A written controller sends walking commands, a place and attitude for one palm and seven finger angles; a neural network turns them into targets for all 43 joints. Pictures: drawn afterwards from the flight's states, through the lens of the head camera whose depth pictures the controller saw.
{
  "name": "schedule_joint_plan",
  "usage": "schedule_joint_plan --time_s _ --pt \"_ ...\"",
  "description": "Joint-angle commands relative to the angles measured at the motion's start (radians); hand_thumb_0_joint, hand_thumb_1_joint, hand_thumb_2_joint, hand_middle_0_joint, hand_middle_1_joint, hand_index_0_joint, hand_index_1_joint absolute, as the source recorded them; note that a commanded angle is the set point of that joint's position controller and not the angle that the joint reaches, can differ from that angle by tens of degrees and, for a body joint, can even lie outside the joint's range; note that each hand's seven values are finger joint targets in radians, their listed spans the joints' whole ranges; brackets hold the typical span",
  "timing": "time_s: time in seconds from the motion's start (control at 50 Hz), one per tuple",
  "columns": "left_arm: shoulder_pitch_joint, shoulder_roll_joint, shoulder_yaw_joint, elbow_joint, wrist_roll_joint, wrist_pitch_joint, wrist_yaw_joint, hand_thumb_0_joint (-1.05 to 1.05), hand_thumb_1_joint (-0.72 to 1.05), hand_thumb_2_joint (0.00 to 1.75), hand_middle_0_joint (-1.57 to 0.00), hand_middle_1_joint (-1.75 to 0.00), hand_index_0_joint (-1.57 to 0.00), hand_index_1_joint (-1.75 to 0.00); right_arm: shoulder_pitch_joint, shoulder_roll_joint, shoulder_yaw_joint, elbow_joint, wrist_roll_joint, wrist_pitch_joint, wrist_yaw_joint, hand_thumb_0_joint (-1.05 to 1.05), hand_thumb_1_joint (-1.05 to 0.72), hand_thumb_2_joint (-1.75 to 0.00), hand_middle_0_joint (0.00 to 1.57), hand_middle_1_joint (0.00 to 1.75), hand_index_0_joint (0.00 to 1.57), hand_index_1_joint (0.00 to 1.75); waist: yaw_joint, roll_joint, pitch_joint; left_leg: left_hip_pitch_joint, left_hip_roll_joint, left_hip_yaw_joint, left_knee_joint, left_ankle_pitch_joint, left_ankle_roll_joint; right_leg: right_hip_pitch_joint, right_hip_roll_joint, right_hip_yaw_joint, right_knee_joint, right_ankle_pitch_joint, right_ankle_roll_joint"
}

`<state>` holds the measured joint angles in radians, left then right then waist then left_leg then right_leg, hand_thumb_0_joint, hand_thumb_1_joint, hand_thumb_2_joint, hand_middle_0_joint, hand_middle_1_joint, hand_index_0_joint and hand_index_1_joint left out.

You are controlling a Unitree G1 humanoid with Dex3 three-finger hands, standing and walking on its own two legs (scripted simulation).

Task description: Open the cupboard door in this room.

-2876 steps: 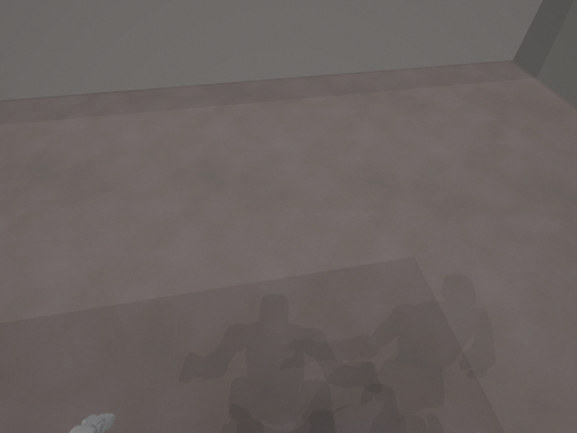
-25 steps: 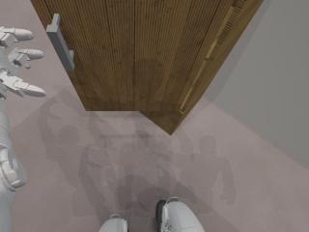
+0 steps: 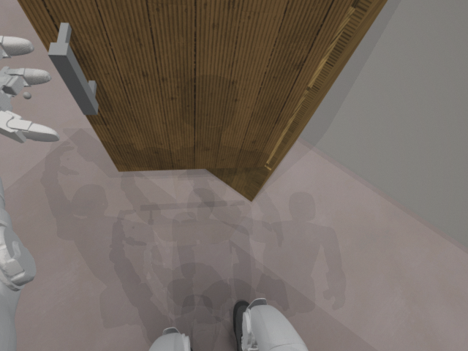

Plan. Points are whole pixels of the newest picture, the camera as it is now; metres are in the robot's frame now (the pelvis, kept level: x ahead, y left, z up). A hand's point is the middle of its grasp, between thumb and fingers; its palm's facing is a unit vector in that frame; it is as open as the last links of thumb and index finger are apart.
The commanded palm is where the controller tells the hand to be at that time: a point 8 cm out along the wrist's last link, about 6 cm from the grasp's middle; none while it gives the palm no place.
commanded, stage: move the hooked fingers beside the handle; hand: left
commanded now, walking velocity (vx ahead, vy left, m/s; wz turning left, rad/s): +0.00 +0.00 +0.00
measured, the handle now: (78, 72) +0.54 +0.20 +0.08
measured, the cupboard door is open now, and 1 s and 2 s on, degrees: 41 41 41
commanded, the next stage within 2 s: slide the fingers in behind the handle in 0.52 s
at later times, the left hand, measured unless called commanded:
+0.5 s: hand (32, 99) +0.49 +0.25 +0.07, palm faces -0.02 -1.00 -0.01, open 14.0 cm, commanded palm +0.47 +0.30 +0.08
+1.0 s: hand (49, 103) +0.48 +0.23 +0.08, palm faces -0.04 -1.00 +0.00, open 14.0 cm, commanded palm +0.46 +0.27 +0.08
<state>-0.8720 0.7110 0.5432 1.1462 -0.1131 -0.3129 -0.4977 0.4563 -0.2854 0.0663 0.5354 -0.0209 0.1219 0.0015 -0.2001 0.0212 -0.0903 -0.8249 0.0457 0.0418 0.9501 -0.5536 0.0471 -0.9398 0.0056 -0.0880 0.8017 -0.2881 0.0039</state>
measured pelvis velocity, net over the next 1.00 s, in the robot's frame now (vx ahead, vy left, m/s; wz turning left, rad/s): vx -0.02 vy -0.01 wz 0.02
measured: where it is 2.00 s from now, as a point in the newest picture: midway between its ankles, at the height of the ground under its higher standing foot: outside the picture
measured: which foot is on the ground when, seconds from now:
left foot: down 0.00-1.00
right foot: down 0.00-1.00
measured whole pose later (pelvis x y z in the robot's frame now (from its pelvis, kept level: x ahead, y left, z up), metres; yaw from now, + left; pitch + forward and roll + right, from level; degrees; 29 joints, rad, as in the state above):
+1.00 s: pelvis -0.02 -0.01 +0.00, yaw +1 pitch +22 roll -4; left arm -0.90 0.62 0.46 1.16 -0.12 -0.35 -0.44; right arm 0.41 -0.29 0.06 0.55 -0.01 0.09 -0.01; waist -0.19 0.02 -0.09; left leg -0.83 0.04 0.03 0.98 -0.54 0.04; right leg -0.94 0.00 -0.09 0.83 -0.28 -0.01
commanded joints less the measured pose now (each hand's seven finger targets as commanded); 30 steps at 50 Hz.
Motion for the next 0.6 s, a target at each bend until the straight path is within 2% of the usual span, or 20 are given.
schedule_joint_plan --time_s 0.0,0.04,0.08,0.1,0.14,0.16,0.18,0.2,0.26,0.28,0.3,0.34,0.36,0.38,0.4,0.46,0.48,0.52,0.56,0.58 --pt "-0.376 0.287 0.01 -0.269 -0.046 -0.075 -0.003 0.0 -0.5 0.3 -0.3 -1.2 -0.3 -1.2 0.185 -0.201 -0.089 -0.031 0.003 -0.005 -0.014 0.0 -0.9 -0.9 0.2 0.3 0.2 0.3 0.033 0.216 -0.537 0.321 0.002 -0.107 -0.088 0.869 -0.065 0.382 0.045 0.041 0.021 0.422 -0.038" --pt "-0.376 0.234 -0.028 -0.245 -0.05 -0.063 -0.007 0.0 -0.5 0.3 -0.3 -1.2 -0.3 -1.2 0.175 -0.198 -0.087 -0.023 0.005 -0.006 -0.014 0.0 -0.9 -0.9 0.2 0.3 0.2 0.3 0.019 0.194 -0.489 0.304 0.001 -0.1 -0.091 0.825 -0.058 0.362 0.045 0.038 0.01 0.397 -0.034" --pt "-0.4 0.24 -0.029 -0.244 -0.047 -0.06 -0.005 0.0 -0.5 0.3 -0.3 -1.2 -0.3 -1.2 0.175 -0.2 -0.088 -0.014 0.006 -0.005 -0.018 0.0 -0.9 -0.9 0.2 0.3 0.2 0.3 0.02 0.229 -0.491 0.332 0.001 -0.107 -0.088 0.86 -0.069 0.337 0.045 0.034 0.016 0.391 -0.037" --pt "-0.41 0.2 -0.067 -0.224 -0.043 -0.055 -0.004 0.0 -0.5 0.3 -0.3 -1.2 -0.3 -1.2 0.172 -0.195 -0.086 -0.009 0.006 -0.005 -0.019 0.0 -0.9 -0.9 0.2 0.3 0.2 0.3 0.007 0.21 -0.461 0.329 0.003 -0.115 -0.089 0.85 -0.071 0.314 0.045 0.027 0.013 0.372 -0.035" --pt "-0.399 0.213 -0.045 -0.21 -0.045 -0.056 0.008 0.0 -0.5 0.3 -0.3 -1.2 -0.3 -1.2 0.175 -0.197 -0.089 -0.007 0.004 -0.007 -0.02 0.0 -0.9 -0.9 0.2 0.3 0.2 0.3 0.01 0.177 -0.472 0.303 -0.001 -0.108 -0.085 0.828 -0.064 0.34 0.044 0.034 0.013 0.385 -0.034" --pt "-0.423 0.226 -0.044 -0.234 -0.045 -0.065 0.009 0.0 -0.5 0.3 -0.3 -1.2 -0.3 -1.2 0.171 -0.198 -0.085 -0.012 0.003 -0.009 -0.024 0.0 -0.9 -0.9 0.2 0.3 0.2 0.3 0.014 0.218 -0.48 0.319 -0.001 -0.116 -0.083 0.868 -0.074 0.332 0.043 0.028 0.028 0.396 -0.042" --pt "-0.457 0.22 -0.054 -0.252 -0.038 -0.072 0.014 0.0 -0.5 0.3 -0.3 -1.2 -0.3 -1.2 0.171 -0.194 -0.086 -0.003 0.0 -0.008 -0.023 0.0 -0.9 -0.9 0.2 0.3 0.2 0.3 0.013 0.24 -0.507 0.355 0.003 -0.123 -0.08 0.901 -0.083 0.321 0.043 0.029 0.03 0.397 -0.04" --pt "-0.428 0.177 -0.075 -0.232 -0.04 -0.069 0.017 0.0 -0.5 0.3 -0.3 -1.2 -0.3 -1.2 0.171 -0.189 -0.089 -0.003 0.0 -0.011 -0.02 0.0 -0.9 -0.9 0.2 0.3 0.2 0.3 0.01 0.227 -0.503 0.362 0.003 -0.12 -0.074 0.909 -0.082 0.312 0.044 0.028 0.026 0.399 -0.037" --pt "-0.418 0.192 -0.058 -0.215 -0.045 -0.073 0.027 0.0 -0.5 0.3 -0.3 -1.2 -0.3 -1.2 0.162 -0.191 -0.085 -0.014 0.003 -0.013 -0.021 0.0 -0.9 -0.9 0.2 0.3 0.2 0.3 0.012 0.185 -0.475 0.305 -0.002 -0.115 -0.081 0.863 -0.073 0.346 0.042 0.028 0.031 0.408 -0.042" --pt "-0.422 0.22 -0.039 -0.233 -0.039 -0.076 0.03 0.0 -0.5 0.3 -0.3 -1.2 -0.3 -1.2 0.159 -0.192 -0.085 -0.013 0.002 -0.011 -0.02 0.0 -0.9 -0.9 0.2 0.3 0.2 0.3 0.027 0.203 -0.504 0.306 -0.002 -0.114 -0.079 0.87 -0.075 0.363 0.04 0.034 0.036 0.417 -0.041" --pt "-0.389 0.215 -0.038 -0.216 -0.036 -0.071 0.032 0.0 -0.5 0.3 -0.3 -1.2 -0.3 -1.2 0.158 -0.19 -0.087 -0.018 0.002 -0.01 -0.018 0.0 -0.9 -0.9 0.2 0.3 0.2 0.3 0.029 0.178 -0.512 0.29 -0.004 -0.107 -0.078 0.849 -0.069 0.377 0.039 0.038 0.035 0.421 -0.039" --pt "-0.393 0.25 -0.019 -0.193 -0.025 -0.068 0.04 0.0 -0.5 0.3 -0.3 -1.2 -0.3 -1.2 0.148 -0.191 -0.082 -0.027 0.005 -0.009 -0.019 0.0 -0.9 -0.9 0.2 0.3 0.2 0.3 0.03 0.145 -0.464 0.212 -0.011 -0.098 -0.088 0.758 -0.056 0.412 0.035 0.044 0.033 0.411 -0.038" --pt "-0.399 0.248 -0.02 -0.211 -0.029 -0.076 0.039 0.0 -0.5 0.3 -0.3 -1.2 -0.3 -1.2 0.148 -0.191 -0.079 -0.037 0.005 -0.01 -0.021 0.0 -0.9 -0.9 0.2 0.3 0.2 0.3 0.034 0.177 -0.485 0.223 -0.015 -0.096 -0.085 0.776 -0.056 0.416 0.036 0.046 0.043 0.427 -0.044" --pt "-0.402 0.285 0.005 -0.225 -0.022 -0.08 0.041 0.0 -0.5 0.3 -0.3 -1.2 -0.3 -1.2 0.147 -0.192 -0.082 -0.036 0.003 -0.01 -0.02 0.0 -0.9 -0.9 0.2 0.3 0.2 0.3 0.043 0.18 -0.512 0.23 -0.012 -0.098 -0.085 0.783 -0.06 0.429 0.033 0.048 0.043 0.43 -0.042" --pt "-0.387 0.263 -0.012 -0.217 -0.025 -0.079 0.037 0.0 -0.5 0.3 -0.3 -1.2 -0.3 -1.2 0.146 -0.189 -0.081 -0.039 0.006 -0.011 -0.019 0.0 -0.9 -0.9 0.2 0.3 0.2 0.3 0.039 0.168 -0.517 0.228 -0.013 -0.093 -0.084 0.773 -0.056 0.437 0.034 0.051 0.041 0.435 -0.04" --pt "-0.378 0.269 0.0 -0.228 -0.046 -0.088 0.02 0.0 -0.5 0.3 -0.3 -1.2 -0.3 -1.2 0.14 -0.191 -0.079 -0.051 0.009 -0.016 -0.022 0.0 -0.9 -0.9 0.2 0.3 0.2 0.3 0.039 0.153 -0.512 0.198 -0.017 -0.085 -0.085 0.747 -0.044 0.467 0.034 0.058 0.041 0.456 -0.044" --pt "-0.389 0.294 0.013 -0.228 -0.043 -0.088 0.015 0.0 -0.5 0.3 -0.3 -1.2 -0.3 -1.2 0.139 -0.194 -0.081 -0.041 0.009 -0.016 -0.022 0.0 -0.9 -0.9 0.2 0.3 0.2 0.3 0.041 0.153 -0.52 0.192 -0.017 -0.084 -0.085 0.725 -0.044 0.473 0.032 0.063 0.039 0.448 -0.04" --pt "-0.388 0.268 -0.01 -0.19 -0.042 -0.08 0.003 0.0 -0.5 0.3 -0.3 -1.2 -0.3 -1.2 0.138 -0.194 -0.078 -0.039 0.012 -0.017 -0.024 0.0 -0.9 -0.9 0.2 0.3 0.2 0.3 0.026 0.117 -0.483 0.157 -0.02 -0.077 -0.089 0.649 -0.033 0.466 0.033 0.063 0.03 0.419 -0.035" --pt "-0.418 0.267 -0.019 -0.204 -0.046 -0.084 -0.009 0.0 -0.5 0.3 -0.3 -1.2 -0.3 -1.2 0.137 -0.195 -0.076 -0.039 0.013 -0.02 -0.028 0.0 -0.9 -0.9 0.2 0.3 0.2 0.3 0.022 0.182 -0.485 0.182 -0.023 -0.078 -0.089 0.658 -0.038 0.441 0.034 0.062 0.032 0.403 -0.041" --pt "-0.429 0.315 0.011 -0.228 -0.04 -0.09 -0.01 0.0 -0.5 0.3 -0.3 -1.2 -0.3 -1.2 0.145 -0.201 -0.08 -0.029 0.009 -0.02 -0.029 0.0 -0.9 -0.9 0.2 0.3 0.2 0.3 0.035 0.172 -0.524 0.204 -0.019 -0.09 -0.089 0.678 -0.045 0.447 0.034 0.058 0.036 0.398 -0.04"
